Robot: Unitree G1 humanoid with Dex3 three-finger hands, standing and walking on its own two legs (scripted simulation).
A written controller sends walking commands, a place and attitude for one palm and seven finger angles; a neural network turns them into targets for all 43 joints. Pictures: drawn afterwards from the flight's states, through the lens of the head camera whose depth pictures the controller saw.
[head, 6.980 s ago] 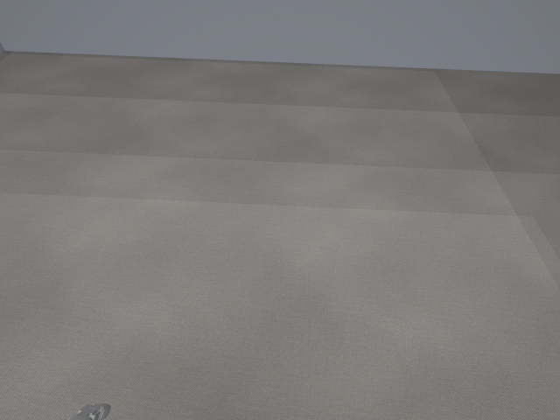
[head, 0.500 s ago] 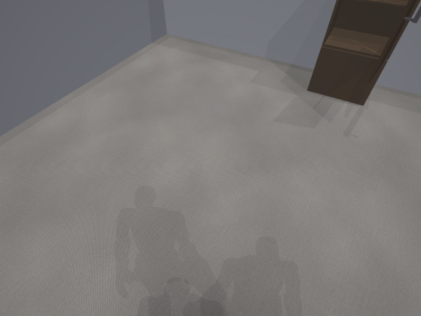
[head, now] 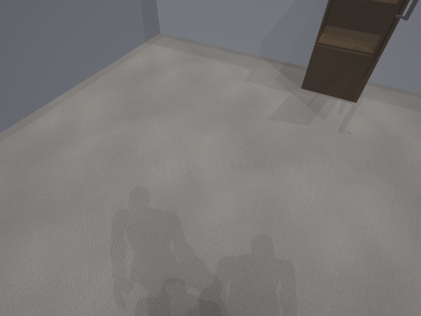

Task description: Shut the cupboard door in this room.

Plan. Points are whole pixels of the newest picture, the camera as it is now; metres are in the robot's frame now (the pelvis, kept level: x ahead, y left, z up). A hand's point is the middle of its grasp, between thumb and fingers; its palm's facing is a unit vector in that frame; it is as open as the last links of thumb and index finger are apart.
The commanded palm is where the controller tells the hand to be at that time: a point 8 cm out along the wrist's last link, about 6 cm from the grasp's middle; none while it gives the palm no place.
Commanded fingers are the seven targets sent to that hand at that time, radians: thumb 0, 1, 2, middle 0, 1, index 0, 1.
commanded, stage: turn or walk to find it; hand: left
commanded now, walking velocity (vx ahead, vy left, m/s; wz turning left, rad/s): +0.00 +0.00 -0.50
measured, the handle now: (409, 2) +1.55 -0.89 +0.07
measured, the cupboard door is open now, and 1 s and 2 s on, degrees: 80 80 80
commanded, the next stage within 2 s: stand and wait in 0.34 s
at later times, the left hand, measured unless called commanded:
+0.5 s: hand out of the picture +0.08 +0.16 -0.16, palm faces -0.08 -0.97 -0.24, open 7.4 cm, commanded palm none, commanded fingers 0.00 0.90 0.90 -0.20 -0.30 -0.20 -0.30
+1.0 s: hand out of the picture +0.02 +0.21 -0.17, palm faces +0.02 -0.96 -0.26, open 7.4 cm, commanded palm none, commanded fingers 0.00 0.90 0.90 -0.20 -0.30 -0.20 -0.30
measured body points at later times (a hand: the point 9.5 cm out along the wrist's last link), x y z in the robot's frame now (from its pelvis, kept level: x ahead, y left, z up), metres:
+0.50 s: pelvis +0.00 -0.02 +0.00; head +0.03 -0.05 +0.45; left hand +0.08 +0.21 -0.14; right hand +0.04 -0.27 -0.16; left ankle -0.02 +0.13 -0.70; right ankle +0.01 -0.11 -0.74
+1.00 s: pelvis +0.00 +0.01 -0.01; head +0.03 +0.00 +0.44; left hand +0.02 +0.26 -0.15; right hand +0.03 -0.22 -0.17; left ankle -0.01 +0.13 -0.74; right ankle +0.01 -0.11 -0.74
